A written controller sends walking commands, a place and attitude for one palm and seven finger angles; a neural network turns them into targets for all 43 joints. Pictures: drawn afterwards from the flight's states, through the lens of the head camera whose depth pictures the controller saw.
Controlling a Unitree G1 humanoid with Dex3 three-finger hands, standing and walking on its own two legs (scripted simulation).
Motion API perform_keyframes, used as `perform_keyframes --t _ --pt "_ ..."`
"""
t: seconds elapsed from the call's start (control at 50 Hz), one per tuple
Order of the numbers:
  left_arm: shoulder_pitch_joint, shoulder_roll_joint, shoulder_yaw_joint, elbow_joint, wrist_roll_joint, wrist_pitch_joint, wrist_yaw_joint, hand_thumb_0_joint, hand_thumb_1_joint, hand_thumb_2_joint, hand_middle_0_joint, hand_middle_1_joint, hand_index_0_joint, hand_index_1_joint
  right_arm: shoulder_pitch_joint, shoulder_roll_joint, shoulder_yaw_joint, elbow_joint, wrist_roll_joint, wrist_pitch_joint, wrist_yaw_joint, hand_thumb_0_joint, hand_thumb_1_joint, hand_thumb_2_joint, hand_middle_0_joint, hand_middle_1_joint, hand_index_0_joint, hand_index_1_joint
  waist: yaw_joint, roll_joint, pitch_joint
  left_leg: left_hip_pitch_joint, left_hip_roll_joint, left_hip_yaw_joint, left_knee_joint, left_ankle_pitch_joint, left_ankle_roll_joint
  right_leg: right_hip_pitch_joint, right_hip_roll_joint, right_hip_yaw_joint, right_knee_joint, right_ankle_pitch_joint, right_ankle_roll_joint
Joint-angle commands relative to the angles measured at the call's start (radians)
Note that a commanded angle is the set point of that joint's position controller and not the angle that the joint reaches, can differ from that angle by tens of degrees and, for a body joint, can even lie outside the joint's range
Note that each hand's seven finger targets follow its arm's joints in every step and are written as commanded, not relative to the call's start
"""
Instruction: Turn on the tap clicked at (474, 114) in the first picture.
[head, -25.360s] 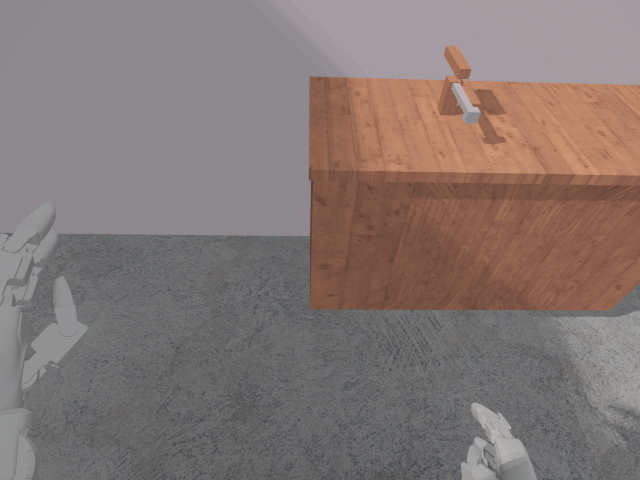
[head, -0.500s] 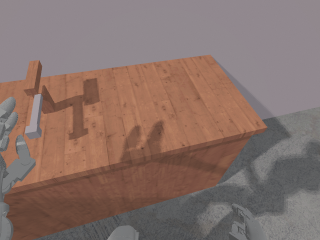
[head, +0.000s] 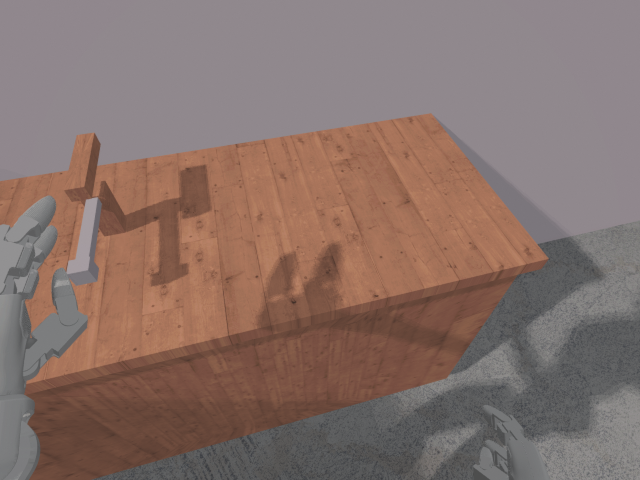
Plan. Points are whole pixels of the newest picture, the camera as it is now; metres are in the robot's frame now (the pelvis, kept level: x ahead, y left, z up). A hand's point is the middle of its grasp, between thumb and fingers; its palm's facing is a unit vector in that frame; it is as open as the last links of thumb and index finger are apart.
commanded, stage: come to a stop and stand still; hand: left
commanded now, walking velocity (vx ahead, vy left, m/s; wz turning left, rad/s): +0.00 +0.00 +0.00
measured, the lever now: (83, 271) +0.35 +0.37 +0.03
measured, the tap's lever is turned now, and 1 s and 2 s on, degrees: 0 0 0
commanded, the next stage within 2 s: none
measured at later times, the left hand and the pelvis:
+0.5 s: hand out of the picture +0.11 +0.35 +0.18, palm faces +0.52 -0.82 -0.24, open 7.4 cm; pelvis -0.09 +0.08 +0.00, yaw +3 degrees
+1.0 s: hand out of the picture +0.02 +0.35 +0.20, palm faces +0.38 -0.88 -0.30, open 7.4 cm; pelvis -0.20 +0.11 +0.00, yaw -1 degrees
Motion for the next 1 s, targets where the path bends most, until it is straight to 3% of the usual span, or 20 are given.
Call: perform_keyframes --t 0.0,0.02,0.04,0.12,0.2,0.28,0.44,0.54,0.6,0.64,0.66,0.68,0.7,0.72,0.74,0.76,0.8,0.86,0.92,0.98 --pt "-0.251 0.291 0.253 -0.039 0.002 -0.149 0.007 0.000 0.900 0.900 -0.200 -0.300 -0.200 -0.300 -0.069 -0.062 -0.041 -0.170 0.014 -0.130 0.012 0.000 -0.900 -0.900 0.200 0.300 0.200 0.300 0.029 -0.087 -0.149 -0.117 -0.061 0.039 0.101 0.030 0.031 0.202 -0.261 0.349 -0.112 0.902 0.027" --pt "-0.200 0.176 0.158 -0.010 -0.007 -0.148 0.012 0.000 0.900 0.900 -0.200 -0.300 -0.200 -0.300 -0.068 -0.065 -0.030 -0.145 0.022 -0.127 0.023 0.000 -0.900 -0.900 0.200 0.300 0.200 0.300 0.008 0.052 -0.234 -0.045 -0.043 0.048 0.009 0.098 0.047 0.270 -0.258 0.291 -0.047 0.858 0.008" --pt "-0.225 0.205 0.167 -0.095 -0.016 -0.160 0.012 0.000 0.900 0.900 -0.200 -0.300 -0.200 -0.300 -0.062 -0.089 -0.040 -0.146 0.015 -0.122 0.023 0.000 -0.900 -0.900 0.200 0.300 0.200 0.300 0.003 0.109 -0.313 0.003 -0.039 0.035 -0.063 0.191 0.050 0.292 -0.216 0.211 -0.004 0.707 0.022" --pt "0.081 0.144 0.119 -0.137 -0.031 -0.144 0.002 0.000 0.900 0.900 -0.200 -0.300 -0.200 -0.300 -0.120 -0.101 -0.053 -0.168 0.026 -0.122 0.051 0.000 -0.900 -0.900 0.200 0.300 0.200 0.300 0.023 0.007 -0.301 0.087 0.057 -0.045 -0.050 0.415 0.081 0.148 -0.096 0.105 0.006 0.309 0.051" --pt "0.017 0.192 0.168 -0.159 -0.031 -0.143 -0.006 0.000 0.900 0.900 -0.200 -0.300 -0.200 -0.300 -0.124 -0.112 -0.038 -0.188 0.020 -0.105 0.035 0.000 -0.900 -0.900 0.200 0.300 0.200 0.300 0.004 -0.047 -0.141 -0.144 0.060 -0.086 -0.162 -0.049 0.078 0.079 -0.079 0.104 -0.041 -0.040 0.049" --pt "-0.169 0.199 0.181 -0.155 -0.005 -0.163 -0.004 0.000 0.900 0.900 -0.200 -0.300 -0.200 -0.300 -0.110 -0.109 -0.028 -0.191 0.018 -0.111 0.011 0.000 -0.900 -0.900 0.200 0.300 0.200 0.300 -0.005 0.101 -0.057 -0.307 0.087 -0.120 -0.283 -0.419 0.111 0.131 -0.045 0.090 0.021 -0.120 0.054" --pt "-0.327 0.129 0.041 -0.193 0.033 -0.172 -0.012 0.000 0.900 0.900 -0.200 -0.300 -0.200 -0.300 -0.097 -0.105 -0.030 -0.166 0.010 -0.157 0.034 0.000 -0.900 -0.900 0.200 0.300 0.200 0.300 0.000 0.176 -0.081 -0.258 0.055 -0.069 -0.268 -0.518 0.091 0.121 -0.004 0.084 0.023 -0.151 0.030" --pt "-0.249 0.162 0.104 -0.126 0.029 -0.151 -0.020 0.000 0.900 0.900 -0.200 -0.300 -0.200 -0.300 -0.091 -0.091 -0.042 -0.151 0.002 -0.129 0.046 0.000 -0.900 -0.900 0.200 0.300 0.200 0.300 0.008 0.034 -0.100 -0.247 0.028 0.011 -0.166 -0.504 0.061 0.071 0.004 0.088 0.024 -0.189 0.018" --pt "-0.245 0.208 0.150 -0.151 0.018 -0.142 -0.036 0.000 0.900 0.900 -0.200 -0.300 -0.200 -0.300 -0.071 -0.089 -0.049 -0.136 -0.001 -0.099 0.037 0.000 -0.900 -0.900 0.200 0.300 0.200 0.300 -0.007 -0.143 -0.089 0.046 -0.107 0.147 0.283 -0.322 0.021 -0.374 -0.102 0.257 -0.205 -0.420 -0.043" --pt "-0.286 0.205 0.134 -0.219 0.000 -0.120 -0.053 0.000 0.900 0.900 -0.200 -0.300 -0.200 -0.300 -0.071 -0.074 -0.039 -0.093 -0.007 -0.080 0.035 0.000 -0.900 -0.900 0.200 0.300 0.200 0.300 -0.043 -0.260 -0.099 0.283 -0.100 0.006 0.620 -0.201 0.027 -0.733 -0.202 0.350 -0.239 -0.441 -0.092" --pt "-0.333 0.201 0.127 -0.244 0.000 -0.103 -0.057 0.000 0.900 0.900 -0.200 -0.300 -0.200 -0.300 -0.062 -0.068 -0.032 -0.085 -0.005 -0.068 0.035 0.000 -0.900 -0.900 0.200 0.300 0.200 0.300 -0.058 -0.256 -0.116 0.336 -0.059 -0.042 0.608 -0.197 0.033 -0.817 -0.183 0.261 -0.161 -0.407 -0.065" --pt "-0.367 0.195 0.121 -0.240 -0.001 -0.094 -0.057 0.000 0.900 0.900 -0.200 -0.300 -0.200 -0.300 -0.060 -0.068 -0.024 -0.084 0.000 -0.062 0.030 0.000 -0.900 -0.900 0.200 0.300 0.200 0.300 -0.077 -0.171 -0.106 0.309 -0.035 -0.069 0.441 -0.243 0.041 -0.793 -0.126 0.200 -0.032 -0.428 -0.016" --pt "-0.383 0.181 0.120 -0.228 -0.005 -0.092 -0.050 0.000 0.900 0.900 -0.200 -0.300 -0.200 -0.300 -0.058 -0.085 -0.017 -0.100 0.006 -0.068 0.020 0.000 -0.900 -0.900 0.200 0.300 0.200 0.300 -0.093 0.086 -0.063 0.114 0.020 -0.185 0.069 -0.454 0.088 -0.646 -0.022 0.150 0.300 -0.410 0.040" --pt "-0.469 0.159 0.097 -0.295 -0.008 -0.092 -0.042 0.000 0.900 0.900 -0.200 -0.300 -0.200 -0.300 -0.070 -0.118 -0.033 -0.146 0.012 -0.096 0.020 0.000 -0.900 -0.900 0.200 0.300 0.200 0.300 -0.097 0.454 0.004 -0.216 0.222 -0.477 -0.382 -0.731 0.166 -0.465 0.104 0.080 0.819 -0.353 0.089" --pt "-0.583 0.199 0.122 -0.280 0.016 -0.106 -0.026 0.000 0.900 0.900 -0.200 -0.300 -0.200 -0.300 -0.062 -0.111 -0.057 -0.136 0.014 -0.123 0.037 0.000 -0.900 -0.900 0.200 0.300 0.200 0.300 -0.092 0.413 0.099 -0.452 0.270 -0.582 -0.473 -0.680 0.224 -0.399 0.092 0.212 1.020 -0.224 0.079" --pt "-0.492 0.171 0.115 -0.105 0.033 -0.104 -0.031 0.000 0.900 0.900 -0.200 -0.300 -0.200 -0.300 -0.070 -0.104 -0.067 -0.105 0.014 -0.138 0.046 0.000 -0.900 -0.900 0.200 0.300 0.200 0.300 -0.048 0.229 0.030 -0.391 0.224 -0.427 -0.380 -0.506 0.213 -0.357 0.082 0.203 1.088 -0.141 0.083" --pt "-0.423 0.178 0.100 -0.168 0.013 -0.085 -0.033 0.000 0.900 0.900 -0.200 -0.300 -0.200 -0.300 -0.110 -0.118 -0.065 -0.118 0.016 -0.123 0.072 0.000 -0.900 -0.900 0.200 0.300 0.200 0.300 -0.042 0.108 -0.051 -0.271 0.168 -0.377 -0.329 -0.543 0.122 -0.362 0.071 0.154 0.976 -0.125 0.083" --pt "-0.317 0.190 0.122 -0.366 -0.008 -0.104 -0.028 0.000 0.900 0.900 -0.200 -0.300 -0.200 -0.300 -0.153 -0.102 -0.059 -0.145 0.001 -0.135 0.077 0.000 -0.900 -0.900 0.200 0.300 0.200 0.300 -0.013 0.194 -0.143 -0.168 0.094 -0.228 -0.344 -0.503 0.027 -0.246 0.096 0.063 0.738 -0.126 0.054" --pt "-0.145 0.226 0.171 -0.432 0.000 -0.102 -0.017 0.000 0.900 0.900 -0.200 -0.300 -0.200 -0.300 -0.117 -0.078 -0.048 -0.163 -0.009 -0.118 0.077 0.000 -0.900 -0.900 0.200 0.300 0.200 0.300 0.008 0.360 -0.198 -0.076 0.079 -0.120 -0.346 -0.418 -0.008 -0.021 0.091 -0.010 0.251 -0.167 0.010" --pt "-0.065 0.223 0.187 -0.297 0.005 -0.077 -0.029 0.000 0.900 0.900 -0.200 -0.300 -0.200 -0.300 -0.086 -0.071 -0.038 -0.176 -0.014 -0.084 0.081 0.000 -0.900 -0.900 0.200 0.300 0.200 0.300 0.011 0.187 -0.207 -0.139 0.031 -0.055 -0.096 -0.259 -0.021 0.227 0.025 -0.005 -0.159 -0.022 -0.033"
